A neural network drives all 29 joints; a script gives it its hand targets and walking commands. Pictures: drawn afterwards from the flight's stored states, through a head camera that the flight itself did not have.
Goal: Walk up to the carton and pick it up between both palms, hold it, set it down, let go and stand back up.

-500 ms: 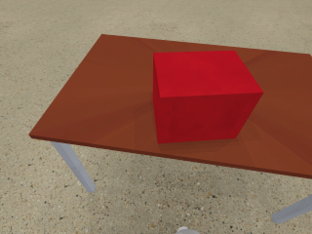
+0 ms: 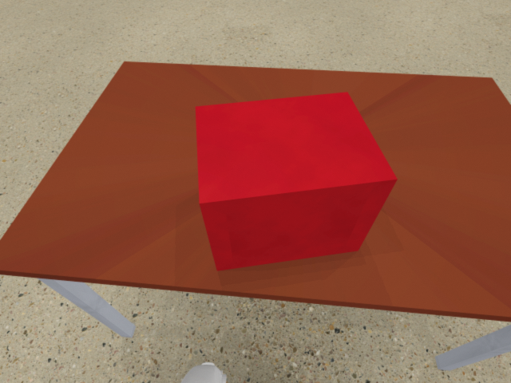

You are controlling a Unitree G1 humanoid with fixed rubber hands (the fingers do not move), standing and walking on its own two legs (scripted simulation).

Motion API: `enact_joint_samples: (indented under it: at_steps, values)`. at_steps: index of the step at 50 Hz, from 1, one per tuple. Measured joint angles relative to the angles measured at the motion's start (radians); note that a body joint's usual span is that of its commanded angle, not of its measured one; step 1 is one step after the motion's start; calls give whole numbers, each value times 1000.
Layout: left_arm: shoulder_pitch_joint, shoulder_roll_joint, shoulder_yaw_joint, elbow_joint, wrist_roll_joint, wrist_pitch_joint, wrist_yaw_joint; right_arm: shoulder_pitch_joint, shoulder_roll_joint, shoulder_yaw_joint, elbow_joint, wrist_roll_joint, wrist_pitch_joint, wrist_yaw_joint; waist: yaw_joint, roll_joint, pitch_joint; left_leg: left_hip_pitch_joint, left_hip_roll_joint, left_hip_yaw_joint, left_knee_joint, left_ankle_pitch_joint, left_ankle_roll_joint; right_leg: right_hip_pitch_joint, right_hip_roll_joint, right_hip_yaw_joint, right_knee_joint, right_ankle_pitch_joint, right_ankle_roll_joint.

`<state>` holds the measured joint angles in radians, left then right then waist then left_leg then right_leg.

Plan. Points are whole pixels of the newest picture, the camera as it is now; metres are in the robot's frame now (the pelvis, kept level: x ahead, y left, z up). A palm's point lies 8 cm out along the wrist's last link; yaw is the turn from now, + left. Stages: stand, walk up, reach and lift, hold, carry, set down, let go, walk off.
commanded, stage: walk up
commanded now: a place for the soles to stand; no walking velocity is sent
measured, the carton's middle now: (281, 182) +0.47 -0.03 +0.02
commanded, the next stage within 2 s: none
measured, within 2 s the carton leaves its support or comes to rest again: neither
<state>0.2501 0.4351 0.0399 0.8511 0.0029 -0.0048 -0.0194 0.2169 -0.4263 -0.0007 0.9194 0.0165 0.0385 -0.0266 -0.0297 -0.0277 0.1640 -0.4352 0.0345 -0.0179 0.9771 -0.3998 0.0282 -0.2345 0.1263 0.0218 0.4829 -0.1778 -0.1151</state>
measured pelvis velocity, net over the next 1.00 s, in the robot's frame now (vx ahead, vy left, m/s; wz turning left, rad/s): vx -0.05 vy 0.03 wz -0.07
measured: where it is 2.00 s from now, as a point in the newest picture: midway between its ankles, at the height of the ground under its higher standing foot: outside the picture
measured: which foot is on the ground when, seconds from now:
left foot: up 0.00-0.20, down 0.22-0.60, up 0.62-0.92, down 0.94-1.00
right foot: down 0.00-0.22, up 0.24-0.54, down 0.56-1.00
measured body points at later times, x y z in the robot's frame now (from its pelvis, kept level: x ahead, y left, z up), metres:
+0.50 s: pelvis -0.03 +0.02 +0.00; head +0.00 +0.04 +0.45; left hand +0.08 +0.34 -0.13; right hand +0.03 -0.32 -0.09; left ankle -0.02 +0.16 -0.73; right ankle -0.05 -0.12 -0.70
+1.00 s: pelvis -0.05 +0.03 -0.01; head -0.03 +0.02 +0.44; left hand +0.07 +0.34 -0.11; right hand +0.00 -0.30 -0.12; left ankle -0.02 +0.15 -0.74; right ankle -0.04 -0.12 -0.73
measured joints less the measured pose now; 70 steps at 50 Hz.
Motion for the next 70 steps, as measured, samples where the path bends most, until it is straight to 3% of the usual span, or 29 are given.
enact_joint_samples:
  at_steps: [7,11,13,16,21,24,27,29,31,34,43,49,53,58,62,70]
  values:
    - [-12,0,0,0,12,22,0,-15,0,0,-1,4,6,-14,-1,0,-3,114,-15,-1,-174,-1,0,-25,-1,0,0,9,3]
    - [-34,0,0,0,13,41,1,-15,1,1,-1,-8,-16,-18,-1,-3,-16,223,-17,-1,-417,80,-12,-70,-11,0,32,7,24]
    - [-51,-3,0,0,13,48,1,-18,8,0,-1,-22,-30,-19,-1,-15,-3,225,-28,3,-427,102,-32,-103,-15,13,127,-88,47]
    - [-46,-1,0,1,14,55,1,-22,10,0,0,-25,-42,-19,-1,-1,-10,226,-2,2,-427,105,-24,-155,4,15,350,-235,77]
    - [-44,11,0,0,14,62,-1,-28,10,0,-2,-23,-58,-20,0,-20,-38,215,21,12,-427,109,-31,-151,-44,45,492,-245,91]
    - [-43,10,0,-1,14,62,-2,-32,10,1,-8,-31,-63,-14,1,-26,-40,214,26,27,-427,111,-36,-120,-84,48,440,-248,92]
    - [-40,11,0,-2,13,52,-2,-35,10,1,-8,-36,-53,0,2,-26,-45,211,25,48,-416,107,-41,-54,-126,49,250,-233,92]
    - [-38,4,0,0,13,33,-2,-43,9,0,-7,-35,-39,10,1,-8,-37,198,37,53,-367,84,-49,-6,-126,45,127,-146,104]
    - [-34,-15,0,8,13,17,-2,-44,12,1,-7,-28,-22,16,1,34,-32,193,54,30,-322,51,-32,5,-96,41,125,-126,112]
    - [-33,-18,1,8,13,-1,1,-32,22,1,-8,-25,-3,25,1,37,-51,160,11,15,-258,-49,-22,6,-110,46,118,-131,107]
    - [-33,-18,0,8,13,-28,17,-44,12,0,-8,-30,3,37,0,50,-40,158,1,4,-258,-58,-16,2,-124,46,116,-119,109]
    - [-38,-18,0,8,10,-28,18,-44,17,1,-5,-40,0,39,0,38,-39,203,-12,7,-371,118,-29,-8,-130,50,120,-114,131]
    - [-31,-18,0,9,5,-26,19,-50,21,0,-4,-43,-4,48,0,35,-54,198,-7,11,-373,95,-22,-6,-113,49,133,-198,120]
    - [-14,-19,0,17,5,-26,19,-80,21,0,-4,-39,-8,52,0,30,-68,189,-21,34,-373,95,-23,12,-125,50,110,-131,117]
    - [-15,-19,0,19,5,-27,19,-93,21,0,-4,-28,-9,55,0,43,-70,190,-19,34,-373,94,-23,14,-125,50,106,-139,136]
    - [-20,-19,0,19,5,-27,19,-102,21,0,-4,-29,-15,56,0,43,-72,191,-19,34,-377,95,-23,14,-125,49,106,-140,136]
